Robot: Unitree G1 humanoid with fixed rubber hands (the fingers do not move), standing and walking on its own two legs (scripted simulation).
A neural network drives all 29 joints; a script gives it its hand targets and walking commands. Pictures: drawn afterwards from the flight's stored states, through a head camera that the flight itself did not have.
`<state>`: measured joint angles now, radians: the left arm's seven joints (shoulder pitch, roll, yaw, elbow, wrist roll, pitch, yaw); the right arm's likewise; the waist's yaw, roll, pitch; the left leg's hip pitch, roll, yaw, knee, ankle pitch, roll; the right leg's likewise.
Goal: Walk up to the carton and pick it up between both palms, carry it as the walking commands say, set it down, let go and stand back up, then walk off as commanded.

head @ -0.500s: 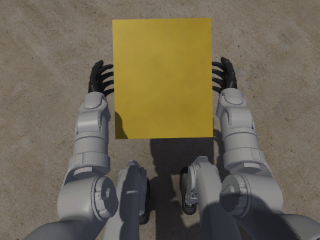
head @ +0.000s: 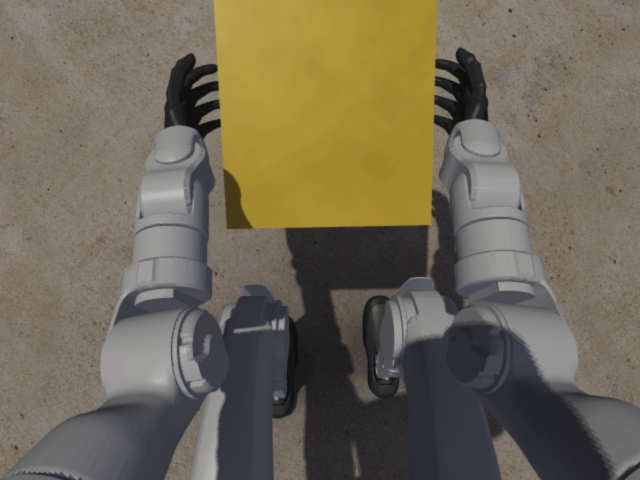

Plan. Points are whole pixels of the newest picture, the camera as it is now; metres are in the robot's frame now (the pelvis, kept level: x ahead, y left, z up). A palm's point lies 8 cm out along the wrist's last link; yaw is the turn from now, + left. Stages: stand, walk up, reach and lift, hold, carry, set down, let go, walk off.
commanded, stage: set down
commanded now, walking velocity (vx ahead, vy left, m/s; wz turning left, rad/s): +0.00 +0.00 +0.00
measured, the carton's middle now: (325, 113) +0.54 +0.00 -0.17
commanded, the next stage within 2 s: none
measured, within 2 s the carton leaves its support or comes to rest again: rests again in 1.82 s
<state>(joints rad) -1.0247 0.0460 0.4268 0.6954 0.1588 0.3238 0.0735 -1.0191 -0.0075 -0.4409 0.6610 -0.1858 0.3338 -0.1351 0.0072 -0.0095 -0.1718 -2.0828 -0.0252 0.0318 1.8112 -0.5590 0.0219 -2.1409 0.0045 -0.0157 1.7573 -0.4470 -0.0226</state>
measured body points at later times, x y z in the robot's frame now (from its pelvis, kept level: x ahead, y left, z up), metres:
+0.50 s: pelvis -0.01 +0.00 -0.06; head +0.33 +0.00 +0.25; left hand +0.53 +0.17 -0.19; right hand +0.53 -0.16 -0.19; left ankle +0.09 +0.11 -0.45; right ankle +0.12 -0.11 -0.45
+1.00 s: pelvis -0.01 +0.00 -0.10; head +0.36 +0.01 +0.16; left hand +0.54 +0.17 -0.28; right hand +0.55 -0.16 -0.26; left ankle +0.09 +0.11 -0.45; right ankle +0.12 -0.11 -0.45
